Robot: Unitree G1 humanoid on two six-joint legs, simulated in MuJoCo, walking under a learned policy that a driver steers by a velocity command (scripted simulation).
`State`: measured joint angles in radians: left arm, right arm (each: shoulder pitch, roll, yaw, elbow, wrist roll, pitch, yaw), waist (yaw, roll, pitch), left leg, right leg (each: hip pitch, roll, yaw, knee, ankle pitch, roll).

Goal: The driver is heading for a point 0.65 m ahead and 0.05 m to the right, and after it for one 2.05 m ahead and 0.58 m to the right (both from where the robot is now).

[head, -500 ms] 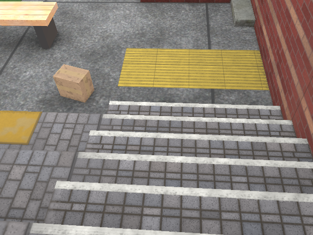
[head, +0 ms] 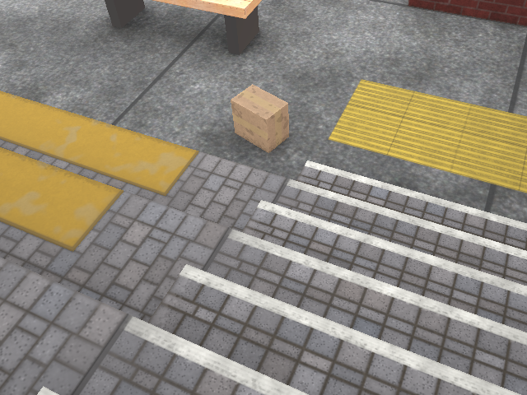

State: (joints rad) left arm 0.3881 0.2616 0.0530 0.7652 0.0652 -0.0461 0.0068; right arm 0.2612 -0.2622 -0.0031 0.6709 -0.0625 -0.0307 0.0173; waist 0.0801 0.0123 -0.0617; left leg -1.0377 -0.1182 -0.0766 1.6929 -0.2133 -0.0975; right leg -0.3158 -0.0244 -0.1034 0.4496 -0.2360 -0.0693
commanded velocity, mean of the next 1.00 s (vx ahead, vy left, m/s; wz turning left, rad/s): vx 0.35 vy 0.00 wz -0.10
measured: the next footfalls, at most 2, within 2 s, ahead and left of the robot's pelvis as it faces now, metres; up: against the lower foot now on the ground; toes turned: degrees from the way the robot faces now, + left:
left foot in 0.52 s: +0.18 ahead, +0.19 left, +0.00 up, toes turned +8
right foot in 1.06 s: +0.43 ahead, -0.02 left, -0.15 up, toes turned -17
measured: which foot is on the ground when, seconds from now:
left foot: up 0.00-0.50, down 0.52-1.00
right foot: down 0.00-0.52, up 0.54-1.00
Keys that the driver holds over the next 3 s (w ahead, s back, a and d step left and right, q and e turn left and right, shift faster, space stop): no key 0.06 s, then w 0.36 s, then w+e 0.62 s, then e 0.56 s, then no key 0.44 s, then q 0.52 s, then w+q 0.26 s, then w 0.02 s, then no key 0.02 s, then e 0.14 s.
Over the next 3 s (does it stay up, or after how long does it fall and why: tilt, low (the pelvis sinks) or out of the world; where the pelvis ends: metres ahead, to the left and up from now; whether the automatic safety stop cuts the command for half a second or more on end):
stays up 0.78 0.15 -0.34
